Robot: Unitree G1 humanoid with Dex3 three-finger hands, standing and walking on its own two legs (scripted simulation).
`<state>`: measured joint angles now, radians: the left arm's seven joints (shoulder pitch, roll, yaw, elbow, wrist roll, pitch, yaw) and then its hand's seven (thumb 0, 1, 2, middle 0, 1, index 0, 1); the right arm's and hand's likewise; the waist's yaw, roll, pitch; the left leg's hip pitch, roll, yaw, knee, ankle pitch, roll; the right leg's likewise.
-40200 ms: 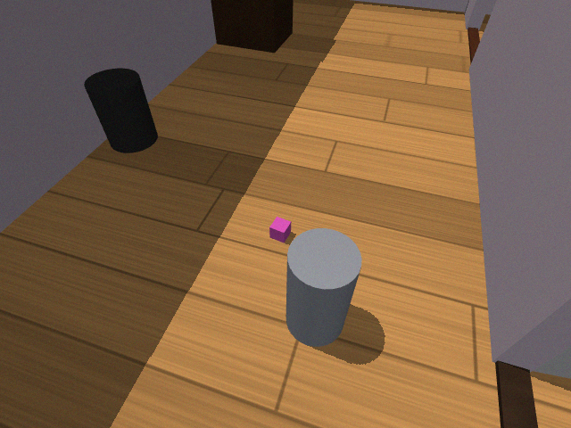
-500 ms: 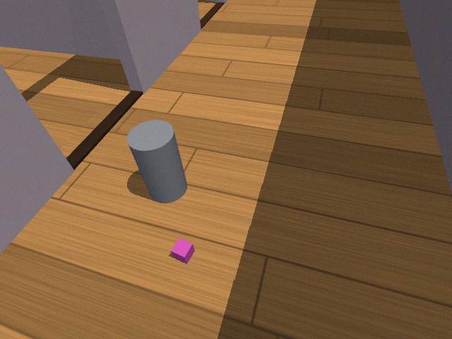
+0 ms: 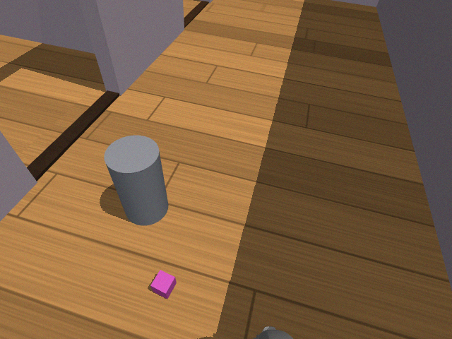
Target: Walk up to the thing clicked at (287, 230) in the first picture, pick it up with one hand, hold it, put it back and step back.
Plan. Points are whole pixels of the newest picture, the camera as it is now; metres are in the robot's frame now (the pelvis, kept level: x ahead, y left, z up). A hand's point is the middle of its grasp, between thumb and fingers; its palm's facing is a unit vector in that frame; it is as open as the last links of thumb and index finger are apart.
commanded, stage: walk up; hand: left
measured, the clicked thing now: (163, 284) +0.48 +0.21 -0.73
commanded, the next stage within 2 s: stand in 1.74 s
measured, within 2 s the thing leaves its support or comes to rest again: neither
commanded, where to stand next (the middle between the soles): +0.15 +0.00 m, yaw +1 degrees
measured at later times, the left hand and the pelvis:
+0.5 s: hand out of the picture +0.17 +0.26 -0.16, palm faces -0.01 -0.93 -0.36, open 7.4 cm; pelvis +0.10 -0.01 -0.02, yaw +1 degrees
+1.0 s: hand (94, 327) +0.20 +0.25 -0.14, palm faces +0.02 -0.94 -0.34, open 7.4 cm; pelvis +0.13 -0.01 +0.01, yaw +1 degrees
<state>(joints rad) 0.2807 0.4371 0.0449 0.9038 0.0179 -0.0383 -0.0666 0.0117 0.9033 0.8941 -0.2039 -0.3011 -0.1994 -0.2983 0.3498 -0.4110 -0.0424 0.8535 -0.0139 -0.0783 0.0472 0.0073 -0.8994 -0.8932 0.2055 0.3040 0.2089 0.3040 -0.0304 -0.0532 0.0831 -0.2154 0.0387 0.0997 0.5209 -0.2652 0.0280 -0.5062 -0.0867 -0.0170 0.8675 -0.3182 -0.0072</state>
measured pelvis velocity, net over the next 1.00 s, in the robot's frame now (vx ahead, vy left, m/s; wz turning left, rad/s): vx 0.13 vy -0.01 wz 0.02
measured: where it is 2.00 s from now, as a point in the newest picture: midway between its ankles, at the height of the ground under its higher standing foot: outside the picture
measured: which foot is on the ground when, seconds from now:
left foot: down 0.00-0.14, up 0.16-0.38, down 0.40-1.00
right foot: up 0.00-0.12, down 0.14-1.00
